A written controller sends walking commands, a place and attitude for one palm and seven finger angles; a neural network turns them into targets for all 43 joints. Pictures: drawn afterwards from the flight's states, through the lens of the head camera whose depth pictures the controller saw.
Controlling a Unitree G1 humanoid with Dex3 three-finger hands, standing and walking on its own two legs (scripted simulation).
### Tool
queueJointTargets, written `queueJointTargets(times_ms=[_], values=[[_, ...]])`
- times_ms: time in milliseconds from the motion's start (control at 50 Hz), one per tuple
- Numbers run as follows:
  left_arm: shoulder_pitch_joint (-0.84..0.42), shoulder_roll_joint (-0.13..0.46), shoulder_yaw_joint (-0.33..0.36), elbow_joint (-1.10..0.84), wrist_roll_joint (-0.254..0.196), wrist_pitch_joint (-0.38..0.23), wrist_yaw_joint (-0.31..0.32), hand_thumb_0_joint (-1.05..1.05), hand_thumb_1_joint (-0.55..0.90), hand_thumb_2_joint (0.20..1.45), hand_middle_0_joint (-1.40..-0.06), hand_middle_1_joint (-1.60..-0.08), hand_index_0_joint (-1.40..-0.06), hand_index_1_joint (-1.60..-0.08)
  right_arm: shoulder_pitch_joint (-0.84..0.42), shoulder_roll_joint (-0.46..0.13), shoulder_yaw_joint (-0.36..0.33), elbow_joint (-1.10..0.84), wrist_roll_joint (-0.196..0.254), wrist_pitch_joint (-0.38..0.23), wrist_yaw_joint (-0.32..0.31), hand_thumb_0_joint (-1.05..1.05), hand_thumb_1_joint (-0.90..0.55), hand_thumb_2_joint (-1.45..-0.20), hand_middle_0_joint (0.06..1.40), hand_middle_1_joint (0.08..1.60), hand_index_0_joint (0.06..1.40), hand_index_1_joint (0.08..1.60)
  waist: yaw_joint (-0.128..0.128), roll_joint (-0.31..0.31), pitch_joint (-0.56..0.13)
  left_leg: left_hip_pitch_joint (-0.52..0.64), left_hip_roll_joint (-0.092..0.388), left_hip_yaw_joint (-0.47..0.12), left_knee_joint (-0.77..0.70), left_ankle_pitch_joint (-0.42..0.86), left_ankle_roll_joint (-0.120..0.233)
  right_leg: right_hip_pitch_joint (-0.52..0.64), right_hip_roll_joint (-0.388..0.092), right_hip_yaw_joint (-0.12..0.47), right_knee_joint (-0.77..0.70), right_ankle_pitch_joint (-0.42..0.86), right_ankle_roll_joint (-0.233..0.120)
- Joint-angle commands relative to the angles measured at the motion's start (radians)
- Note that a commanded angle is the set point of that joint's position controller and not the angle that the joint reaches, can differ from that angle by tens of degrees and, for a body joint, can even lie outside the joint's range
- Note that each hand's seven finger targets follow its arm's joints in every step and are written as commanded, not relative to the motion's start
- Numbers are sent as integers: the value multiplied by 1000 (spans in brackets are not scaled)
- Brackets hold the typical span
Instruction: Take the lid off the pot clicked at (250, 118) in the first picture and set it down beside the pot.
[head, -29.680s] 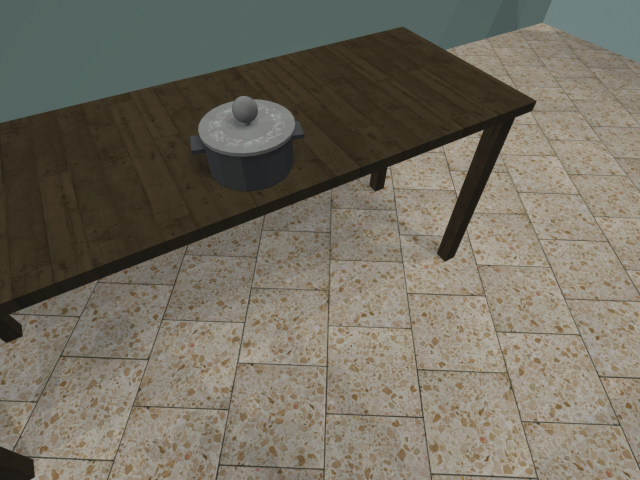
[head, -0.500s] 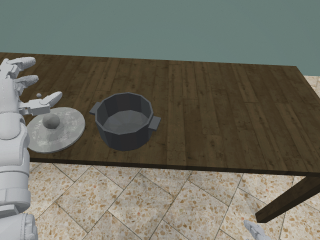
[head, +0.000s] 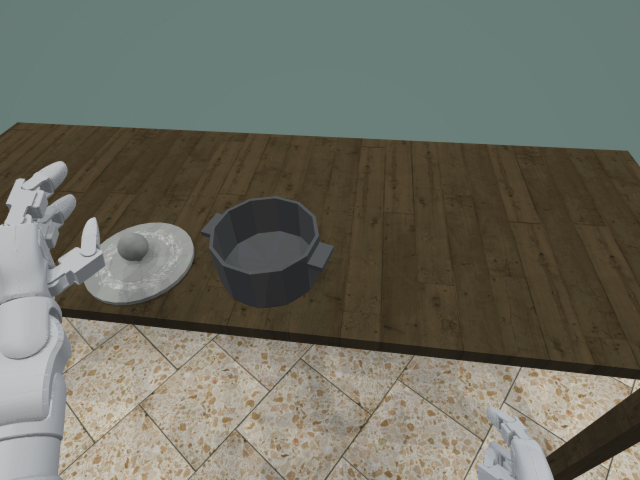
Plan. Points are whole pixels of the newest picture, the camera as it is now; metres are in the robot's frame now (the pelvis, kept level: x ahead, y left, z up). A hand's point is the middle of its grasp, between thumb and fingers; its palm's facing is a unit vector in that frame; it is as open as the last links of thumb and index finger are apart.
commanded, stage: draw the hand back to the body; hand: left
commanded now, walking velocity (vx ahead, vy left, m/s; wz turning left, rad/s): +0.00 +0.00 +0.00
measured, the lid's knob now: (133, 246) +0.49 +0.38 -0.02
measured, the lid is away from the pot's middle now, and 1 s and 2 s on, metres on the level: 0.25 0.25 0.25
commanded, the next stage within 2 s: step back with the hand held close in 0.90 s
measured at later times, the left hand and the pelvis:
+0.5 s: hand (59, 330) +0.21 +0.27 +0.16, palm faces +0.42 -0.85 -0.31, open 7.4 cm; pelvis -0.02 +0.01 +0.00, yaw +0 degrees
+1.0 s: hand (28, 389) +0.16 +0.27 +0.16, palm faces +0.41 -0.84 -0.36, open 7.4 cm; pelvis -0.02 +0.03 +0.00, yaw +0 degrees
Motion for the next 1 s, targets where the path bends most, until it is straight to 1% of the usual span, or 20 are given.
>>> queueJointTargets(times_ms=[0, 60, 100, 120, 200, 220, 300, 360, 440, 500, 520, 580, 600, 620, 660, 700, 800, 820, 900, 980], values=[[-197, 276, 110, -359, 1, -90, 11, 0, 878, 892, -203, -315, -203, -315, -110, -108, -36, -150, -12, -68, -11, 0, -900, -900, 200, 300, 200, 300, 14, 45, -194, 124, -25, 44, -21, 331, 62, 16, -19, -28, -38, 391, -21], [-139, 256, 121, -332, -5, -80, 14, 0, 900, 900, -200, -300, -200, -300, -110, -106, -35, -147, -17, -70, -14, 0, -900, -900, 200, 300, 200, 300, 14, -45, -165, 107, -22, 44, -28, 318, 62, 12, -14, -33, -45, 382, -17], [-100, 251, 128, -329, -6, -79, 13, 0, 900, 900, -200, -300, -200, -300, -114, -106, -38, -143, -17, -70, -15, 0, -900, -900, 200, 300, 200, 300, 10, -61, -129, 102, -20, 46, -28, 291, 62, -6, -16, -28, -61, 358, -15], [-79, 210, 97, -335, -6, -78, 8, 0, 900, 900, -200, -300, -200, -300, -120, -101, -37, -149, -17, -71, -16, 0, -900, -900, 200, 300, 200, 300, 9, -48, -128, 102, -24, 52, -37, 274, 62, -12, -12, -28, -65, 332, -14], [-40, 178, 53, -504, -4, -98, 7, 0, 900, 900, -200, -300, -200, -300, -138, -94, -31, -161, -20, -97, -9, 0, -900, -900, 200, 300, 200, 300, 12, 46, -143, 133, -21, 38, -42, 277, 56, -6, -17, -29, -65, 313, -22], [-16, 160, 45, -501, -2, -101, 9, 0, 900, 900, -200, -300, -200, -300, -139, -91, -32, -161, -23, -102, -9, 0, -900, -900, 200, 300, 200, 300, 14, 36, -141, 127, -22, 38, -51, 265, 55, -9, -12, -32, -66, 297, -21], [113, 212, 128, -459, -10, -91, 17, 0, 900, 900, -200, -300, -200, -300, -132, -98, -37, -148, -27, -94, -15, 0, -900, -900, 200, 300, 200, 300, 24, -64, -82, 87, -15, 31, -58, 224, 55, -15, -15, -32, -82, 249, -19], [155, 159, 79, -562, -4, -101, 9, 0, 900, 900, -200, -300, -200, -300, -152, -87, -34, -168, -31, -104, -13, 0, -900, -900, 200, 300, 200, 300, 31, 12, -108, 108, -17, 36, -59, 234, 54, -9, -20, -28, -80, 251, -21], [225, 126, 38, -633, 1, -102, 7, 0, 900, 900, -200, -300, -200, -300, -153, -86, -32, -174, -34, -121, -8, 0, -900, -900, 200, 300, 200, 300, 28, 9, -93, 101, -13, 25, -64, 221, 52, -17, -17, -32, -83, 227, -22], [304, 168, 93, -638, -1, -99, 14, 0, 900, 900, -200, -300, -200, -300, -145, -88, -36, -166, -36, -117, -10, 0, -900, -900, 200, 300, 200, 300, 31, -13, -53, 75, -11, 20, -65, 181, 49, -26, -19, -28, -92, 185, -22], [318, 144, 81, -630, 1, -99, 12, 0, 900, 900, -200, -300, -200, -300, -151, -82, -34, -169, -39, -115, -12, 0, -900, -900, 200, 300, 200, 300, 32, -23, -48, 69, -15, 24, -70, 168, 51, -33, -15, -27, -99, 166, -21], [358, 119, 50, -734, 5, -104, 7, 0, 900, 900, -200, -300, -200, -300, -160, -77, -32, -184, -40, -123, -11, 0, -900, -900, 200, 300, 200, 300, 35, 21, -55, 80, -11, 19, -65, 170, 48, -34, -21, -27, -94, 161, -23], [377, 138, 58, -767, 6, -109, 9, 0, 900, 900, -200, -300, -200, -300, -157, -77, -32, -186, -41, -130, -9, 0, -900, -900, 200, 300, 200, 300, 31, 40, -50, 78, -11, 16, -64, 153, 47, -37, -22, -25, -93, 151, -24], [386, 108, 31, -802, 12, -112, 8, 0, 900, 900, -200, -300, -200, -300, -160, -73, -28, -193, -45, -138, -7, 0, -900, -900, 200, 300, 200, 300, 35, 51, -72, 78, -15, 12, -66, 164, 46, -27, -17, -30, -89, 155, -26], [503, 85, 27, -748, 8, -96, 8, 0, 900, 900, -200, -300, -200, -300, -150, -73, -31, -188, -45, -135, -7, 0, -900, -900, 200, 300, 200, 300, 40, -9, -41, 61, -9, 12, -62, 179, 47, -35, -18, -33, -85, 170, -24], [510, 114, 50, -774, 9, -95, 11, 0, 900, 900, -200, -300, -200, -300, -148, -74, -35, -189, -41, -131, -9, 0, -900, -900, 200, 300, 200, 300, 33, -33, -19, 49, -5, 7, -62, 147, 43, -46, -14, -32, -86, 139, -24], [461, 128, 60, -809, 18, -95, 26, 0, 900, 900, -200, -300, -200, -300, -146, -70, -30, -185, -45, -137, -20, 0, -900, -900, 200, 300, 200, 300, 28, 14, -4, 46, -11, 6, -60, 119, 43, -57, -16, -25, -92, 116, -26], [448, 94, 31, -829, 23, -97, 24, 0, 900, 900, -200, -300, -200, -300, -148, -69, -27, -190, -48, -142, -19, 0, -900, -900, 200, 300, 200, 300, 28, 30, -24, 52, -14, 3, -62, 128, 43, -54, -15, -29, -90, 117, -28], [523, 85, 25, -794, 20, -86, 21, 0, 900, 900, -200, -300, -200, -300, -145, -69, -30, -190, -45, -138, -16, 0, -900, -900, 200, 300, 200, 300, 32, -37, -10, 47, -8, -6, -60, 135, 43, -55, -13, -33, -79, 119, -25], [511, 105, 45, -831, 26, -90, 27, 0, 900, 900, -200, -300, -200, -300, -149, -68, -29, -194, -51, -142, -19, 0, -900, -900, 200, 300, 200, 300, 43, 10, -37, 52, -12, -2, -59, 156, 44, -38, -17, -31, -75, 140, -28]])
